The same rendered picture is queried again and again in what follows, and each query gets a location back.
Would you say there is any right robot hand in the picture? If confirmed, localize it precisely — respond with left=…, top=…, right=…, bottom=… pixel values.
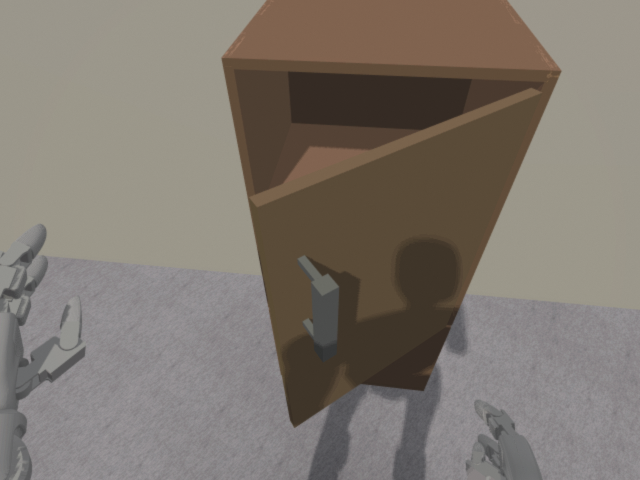
left=466, top=400, right=543, bottom=480

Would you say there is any handle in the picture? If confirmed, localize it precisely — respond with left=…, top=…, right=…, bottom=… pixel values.
left=297, top=255, right=339, bottom=362

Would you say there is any left robot hand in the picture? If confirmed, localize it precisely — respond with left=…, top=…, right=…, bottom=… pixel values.
left=0, top=224, right=86, bottom=410

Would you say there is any cupboard door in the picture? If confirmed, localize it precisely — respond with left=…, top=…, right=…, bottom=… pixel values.
left=249, top=88, right=543, bottom=428

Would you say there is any left robot forearm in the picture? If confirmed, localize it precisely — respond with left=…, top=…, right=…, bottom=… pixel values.
left=0, top=409, right=32, bottom=480

